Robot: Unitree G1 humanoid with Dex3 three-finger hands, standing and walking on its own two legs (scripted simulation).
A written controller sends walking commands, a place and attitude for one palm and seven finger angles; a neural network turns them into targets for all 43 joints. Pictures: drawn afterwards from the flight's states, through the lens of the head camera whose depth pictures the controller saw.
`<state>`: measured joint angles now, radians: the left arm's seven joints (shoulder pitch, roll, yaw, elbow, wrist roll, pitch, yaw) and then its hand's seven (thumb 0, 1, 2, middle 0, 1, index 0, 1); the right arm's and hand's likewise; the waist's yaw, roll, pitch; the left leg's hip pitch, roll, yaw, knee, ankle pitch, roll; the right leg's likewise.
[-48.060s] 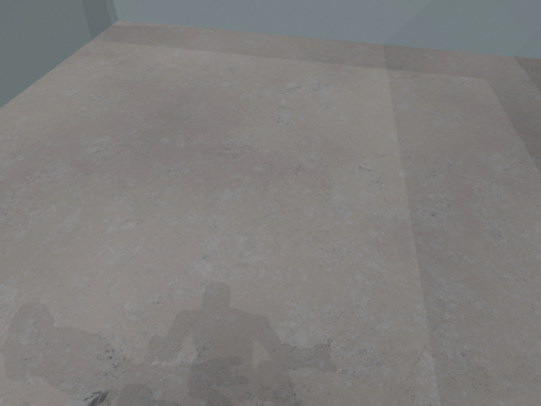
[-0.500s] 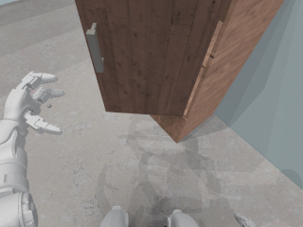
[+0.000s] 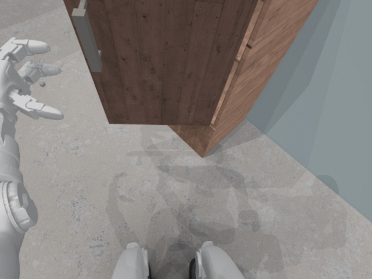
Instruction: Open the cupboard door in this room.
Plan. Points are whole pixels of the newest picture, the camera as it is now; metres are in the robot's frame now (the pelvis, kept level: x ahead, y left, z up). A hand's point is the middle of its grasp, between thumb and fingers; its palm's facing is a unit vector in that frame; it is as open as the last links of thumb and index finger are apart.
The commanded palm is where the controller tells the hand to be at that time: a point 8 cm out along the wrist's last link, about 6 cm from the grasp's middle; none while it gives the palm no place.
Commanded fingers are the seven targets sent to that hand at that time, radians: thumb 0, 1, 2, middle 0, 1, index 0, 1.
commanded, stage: move the hooked fingers beside the handle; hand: left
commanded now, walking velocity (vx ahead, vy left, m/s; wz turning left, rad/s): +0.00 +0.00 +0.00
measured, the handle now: (90, 37) +0.63 +0.19 +0.08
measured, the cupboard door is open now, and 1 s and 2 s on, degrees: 47 47 47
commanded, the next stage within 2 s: none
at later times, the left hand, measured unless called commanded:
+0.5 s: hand (55, 50) +0.58 +0.25 +0.09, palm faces -0.04 -1.00 +0.00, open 14.0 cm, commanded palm +0.58 +0.28 +0.08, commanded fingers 0.00 -0.50 0.30 -0.30 -1.20 -0.30 -1.20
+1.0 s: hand (54, 50) +0.58 +0.25 +0.09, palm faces -0.04 -1.00 +0.00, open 14.0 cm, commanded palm +0.57 +0.28 +0.08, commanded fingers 0.00 -0.50 0.30 -0.30 -1.20 -0.30 -1.20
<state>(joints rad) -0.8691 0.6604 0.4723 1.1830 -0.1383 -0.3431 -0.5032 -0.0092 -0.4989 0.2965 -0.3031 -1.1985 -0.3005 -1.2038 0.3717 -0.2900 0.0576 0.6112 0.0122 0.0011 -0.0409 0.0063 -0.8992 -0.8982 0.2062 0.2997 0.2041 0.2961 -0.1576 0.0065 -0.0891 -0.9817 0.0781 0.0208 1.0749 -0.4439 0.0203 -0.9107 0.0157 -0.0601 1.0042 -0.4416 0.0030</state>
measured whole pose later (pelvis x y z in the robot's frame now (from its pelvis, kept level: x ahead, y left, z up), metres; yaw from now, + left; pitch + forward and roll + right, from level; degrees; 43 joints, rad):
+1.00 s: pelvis +0.02 +0.01 +0.00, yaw -1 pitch +27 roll -6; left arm -1.12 0.79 0.46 1.27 -0.04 -0.27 -0.43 -0.01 -0.50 0.30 -0.30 -1.20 -0.30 -1.20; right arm 0.43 -0.27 0.08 0.61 -0.03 0.08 -0.01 0.00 -0.90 -0.90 0.21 0.30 0.21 0.30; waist -0.25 0.03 -0.08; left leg -1.10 0.09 -0.01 1.10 -0.47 0.03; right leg -0.99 0.03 -0.09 0.97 -0.44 0.01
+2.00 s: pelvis +0.01 +0.01 -0.01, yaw -2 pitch +28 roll -7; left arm -1.16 0.85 0.49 1.28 -0.02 -0.26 -0.43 -0.01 -0.50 0.30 -0.30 -1.20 -0.30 -1.20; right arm 0.45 -0.26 0.10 0.62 -0.03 0.08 -0.01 0.00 -0.90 -0.90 0.21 0.30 0.20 0.30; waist -0.27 0.04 -0.07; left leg -1.17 0.09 -0.01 1.15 -0.48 0.03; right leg -1.07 0.04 -0.08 1.02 -0.44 0.02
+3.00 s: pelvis +0.01 +0.00 -0.01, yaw -1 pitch +27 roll -5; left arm -1.14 0.70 0.44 1.30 -0.02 -0.31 -0.30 -0.01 -0.50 0.30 -0.30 -1.20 -0.30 -1.20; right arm 0.43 -0.27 0.08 0.62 -0.04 0.06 0.01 0.00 -0.90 -0.90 0.21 0.30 0.20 0.30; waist -0.27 0.04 -0.08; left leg -1.14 0.09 -0.01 1.14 -0.47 0.02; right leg -1.05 0.04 -0.07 1.03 -0.45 0.01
